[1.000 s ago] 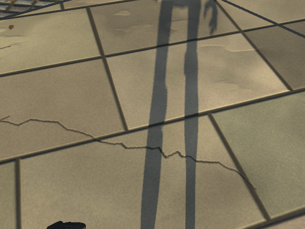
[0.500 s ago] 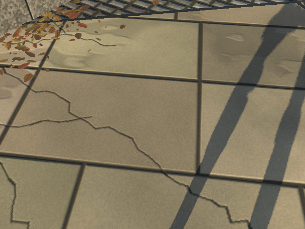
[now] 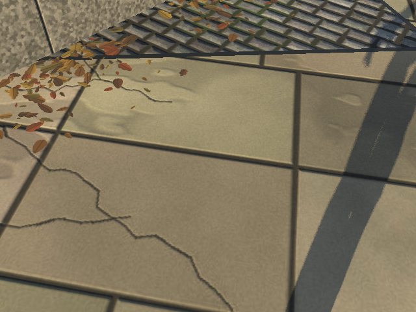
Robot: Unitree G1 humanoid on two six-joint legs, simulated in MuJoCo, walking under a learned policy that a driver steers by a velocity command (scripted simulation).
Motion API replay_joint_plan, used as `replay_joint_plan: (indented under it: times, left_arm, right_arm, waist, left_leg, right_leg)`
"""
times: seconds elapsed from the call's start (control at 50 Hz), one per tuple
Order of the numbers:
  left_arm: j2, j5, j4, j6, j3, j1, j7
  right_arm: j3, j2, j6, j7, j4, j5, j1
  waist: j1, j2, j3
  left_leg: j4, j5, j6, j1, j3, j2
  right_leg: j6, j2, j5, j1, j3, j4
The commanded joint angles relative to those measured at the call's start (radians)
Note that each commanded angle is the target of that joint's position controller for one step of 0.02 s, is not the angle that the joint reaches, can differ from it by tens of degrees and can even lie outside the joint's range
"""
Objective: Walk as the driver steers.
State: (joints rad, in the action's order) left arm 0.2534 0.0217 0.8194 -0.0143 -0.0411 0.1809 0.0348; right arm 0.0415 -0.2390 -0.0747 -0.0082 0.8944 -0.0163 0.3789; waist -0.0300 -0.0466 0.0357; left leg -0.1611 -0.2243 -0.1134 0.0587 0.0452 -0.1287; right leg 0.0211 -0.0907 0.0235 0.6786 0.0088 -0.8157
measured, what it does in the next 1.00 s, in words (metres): walks ahead: right foot, then left foot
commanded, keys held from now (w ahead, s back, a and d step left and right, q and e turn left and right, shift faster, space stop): no key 1.00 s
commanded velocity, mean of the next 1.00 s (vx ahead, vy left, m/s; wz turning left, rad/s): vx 0.11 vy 0.00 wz -0.04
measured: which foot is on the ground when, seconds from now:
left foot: down 0.00-0.16, up 0.18-0.54, down 0.56-1.00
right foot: up 0.00-0.14, down 0.16-1.00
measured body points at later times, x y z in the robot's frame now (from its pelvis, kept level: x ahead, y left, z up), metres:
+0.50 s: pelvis +0.16 -0.03 +0.00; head +0.18 -0.04 +0.45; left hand +0.22 +0.21 -0.15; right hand +0.20 -0.28 -0.16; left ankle +0.19 +0.11 -0.72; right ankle +0.22 -0.10 -0.74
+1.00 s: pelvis +0.20 +0.00 +0.00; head +0.20 +0.00 +0.45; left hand +0.20 +0.22 -0.16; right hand +0.18 -0.22 -0.16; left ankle +0.19 +0.10 -0.74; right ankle +0.22 -0.10 -0.74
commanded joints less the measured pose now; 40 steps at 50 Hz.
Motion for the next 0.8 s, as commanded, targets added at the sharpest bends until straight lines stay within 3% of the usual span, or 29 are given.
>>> replay_joint_plan:
  times: [0.02, 0.08, 0.12, 0.14, 0.16, 0.18, 0.2, 0.22, 0.24, 0.26, 0.28, 0.3, 0.36, 0.44, 0.48, 0.54, 0.58, 0.6, 0.62, 0.68, 0.8]
  left_arm:
    - [0.044, 0.007, -0.090, -0.021, -0.002, -0.133, 0.004]
    - [0.025, 0.015, -0.081, -0.034, 0.007, -0.116, -0.001]
    - [0.056, 0.015, -0.021, -0.045, -0.003, 0.045, -0.017]
    - [0.074, 0.020, 0.022, -0.059, -0.011, 0.166, -0.027]
    - [0.117, 0.037, 0.060, -0.072, -0.022, 0.280, -0.038]
    - [0.220, 0.044, 0.077, -0.070, -0.044, 0.342, -0.043]
    - [0.190, -0.017, 0.078, -0.064, -0.038, 0.357, -0.034]
    - [0.163, -0.038, 0.056, -0.059, -0.034, 0.253, -0.033]
    - [0.100, -0.034, 0.042, -0.054, -0.015, 0.141, -0.038]
    - [0.044, -0.028, 0.041, -0.051, 0.004, 0.089, -0.043]
    - [0.024, -0.027, 0.048, -0.050, 0.014, 0.069, -0.050]
    - [0.026, -0.019, 0.057, -0.049, 0.018, 0.064, -0.051]
    - [0.063, -0.003, 0.077, -0.055, 0.015, 0.056, -0.045]
    - [0.078, 0.002, 0.103, -0.032, 0.011, 0.079, -0.044]
    - [0.079, 0.001, 0.113, -0.016, 0.009, 0.077, -0.046]
    - [0.061, -0.010, 0.123, 0.001, 0.013, 0.058, -0.053]
    - [0.031, -0.010, 0.134, 0.000, 0.018, 0.096, -0.052]
    - [-0.011, -0.025, 0.151, 0.005, 0.022, 0.145, -0.048]
    - [0.008, -0.018, 0.174, 0.006, 0.021, 0.142, -0.050]
    - [0.034, -0.013, 0.200, 0.004, 0.015, 0.135, -0.053]
    - [0.000, -0.015, 0.244, 0.000, 0.027, 0.129, -0.063]
  right_arm:
    - [0.013, -0.105, -0.012, 0.016, -0.007, -0.001, 0.052]
    - [0.003, -0.111, -0.008, 0.031, 0.030, 0.000, 0.073]
    - [0.007, -0.141, -0.008, 0.042, 0.041, -0.003, 0.040]
    - [0.009, -0.153, -0.006, 0.042, 0.044, 0.003, 0.015]
    - [0.003, -0.147, -0.012, 0.040, 0.029, 0.019, -0.001]
    - [-0.018, -0.047, -0.016, 0.036, 0.009, 0.041, 0.107]
    - [-0.006, -0.073, 0.000, 0.040, 0.053, 0.060, 0.181]
    - [-0.001, -0.103, 0.011, 0.041, 0.050, 0.038, 0.109]
    - [-0.003, -0.095, 0.015, 0.037, 0.036, 0.016, 0.036]
    - [-0.003, -0.085, 0.025, 0.033, 0.037, 0.000, 0.001]
    - [-0.005, -0.073, 0.043, 0.027, 0.040, -0.014, 0.004]
    - [-0.008, -0.051, 0.060, 0.022, 0.059, -0.019, 0.037]
    - [-0.019, -0.010, 0.086, 0.025, 0.084, -0.007, 0.060]
    - [-0.019, -0.032, 0.108, 0.041, 0.092, -0.008, -0.027]
    - [-0.021, -0.034, 0.108, 0.043, 0.097, -0.006, -0.058]
    - [-0.031, -0.009, 0.093, 0.048, 0.131, -0.010, -0.035]
    - [-0.032, -0.053, 0.069, 0.055, 0.139, -0.025, -0.012]
    - [-0.028, -0.075, 0.065, 0.053, 0.150, 0.000, -0.072]
    - [-0.039, -0.030, 0.056, 0.047, 0.146, 0.005, -0.096]
    - [-0.038, -0.030, 0.048, 0.049, 0.163, 0.012, -0.083]
    - [-0.039, -0.008, 0.055, 0.050, 0.198, 0.007, -0.037]
  waist:
    - [-0.023, 0.081, 0.082]
    - [-0.014, 0.113, 0.048]
    - [0.053, 0.150, -0.024]
    - [0.115, 0.136, -0.070]
    - [0.164, 0.091, -0.149]
    - [0.113, -0.138, -0.303]
    - [0.101, -0.099, -0.476]
    - [0.086, -0.007, -0.361]
    - [0.059, 0.008, -0.202]
    - [0.033, 0.041, -0.109]
    - [0.007, 0.030, -0.076]
    - [-0.011, 0.017, -0.079]
    - [-0.034, -0.027, -0.105]
    - [0.010, -0.069, -0.087]
    - [0.020, -0.067, -0.049]
    - [0.002, -0.015, -0.002]
    - [0.026, 0.071, 0.016]
    - [0.084, 0.211, 0.049]
    - [0.077, 0.177, 0.040]
    - [0.064, 0.115, 0.020]
    - [0.039, 0.056, 0.020]
  left_leg:
    - [0.016, 0.626, -0.031, -0.025, -0.029, 0.290]
    - [-0.098, 0.939, -0.007, 0.014, -0.009, 0.294]
    - [-0.268, 1.120, 0.012, 0.043, -0.023, 0.297]
    - [-0.422, 1.061, 0.021, 0.027, -0.015, 0.275]
    - [-0.623, 0.798, 0.035, -0.113, 0.000, 0.233]
    - [-1.000, -0.107, 0.067, -0.391, 0.048, 0.083]
    - [-1.172, -0.404, 0.078, -0.478, -0.120, 0.009]
    - [-1.173, -0.318, 0.082, -0.497, -0.174, 0.054]
    - [-1.112, -0.269, 0.083, -0.535, -0.149, 0.096]
    - [-1.033, -0.236, 0.089, -0.512, -0.137, 0.130]
    - [-0.959, -0.206, 0.099, -0.449, -0.126, 0.147]
    - [-0.919, -0.178, 0.108, -0.371, -0.103, 0.139]
    - [-0.754, -0.152, 0.125, -0.291, -0.066, 0.134]
    - [-0.582, -0.108, 0.122, -0.277, -0.045, 0.151]
    - [-0.523, -0.101, 0.117, -0.272, -0.041, 0.152]
    - [-0.308, -0.011, 0.095, -0.180, -0.038, 0.154]
    - [-0.163, 0.043, 0.067, -0.162, -0.193, 0.279]
    - [-0.128, -0.029, 0.040, -0.323, -0.237, 0.295]
    - [-0.090, -0.087, 0.052, -0.398, -0.234, 0.289]
    - [-0.111, -0.028, 0.080, -0.351, -0.167, 0.231]
    - [-0.142, 0.046, 0.063, -0.267, -0.149, 0.226]
  right_leg:
    - [0.018, 0.040, -0.046, 0.000, -0.047, 0.118]
    - [0.045, 0.102, -0.002, -0.144, -0.118, 0.222]
    - [0.079, 0.155, 0.059, -0.293, -0.115, 0.261]
    - [0.099, 0.156, -0.028, -0.416, -0.099, 0.367]
    - [0.131, 0.052, -0.347, -0.642, -0.018, 0.393]
    - [0.276, -0.273, -1.040, -0.969, 0.276, 0.241]
    - [0.405, -0.365, -1.239, -1.050, 0.450, 0.260]
    - [0.379, -0.315, -1.027, -0.894, 0.352, 0.349]
    - [0.333, -0.259, -0.808, -0.750, 0.275, 0.419]
    - [0.284, -0.207, -0.691, -0.622, 0.211, 0.474]
    - [0.249, -0.165, -0.628, -0.526, 0.155, 0.511]
    - [0.229, -0.139, -0.613, -0.456, 0.109, 0.525]
    - [0.213, -0.101, -0.535, -0.390, 0.044, 0.538]
    - [0.187, -0.091, -0.009, -0.358, 0.090, 0.594]
    - [0.178, -0.094, 0.233, -0.326, 0.132, 0.620]
    - [0.130, -0.080, 0.379, -0.275, 0.156, 0.593]
    - [0.063, -0.026, 0.339, -0.277, 0.132, 0.512]
    - [0.044, 0.060, 0.255, -0.384, 0.046, 0.505]
    - [0.035, 0.053, 0.179, -0.509, 0.045, 0.480]
    - [0.042, 0.021, 0.122, -0.544, 0.070, 0.485]
    - [0.032, 0.015, 0.123, -0.492, 0.071, 0.506]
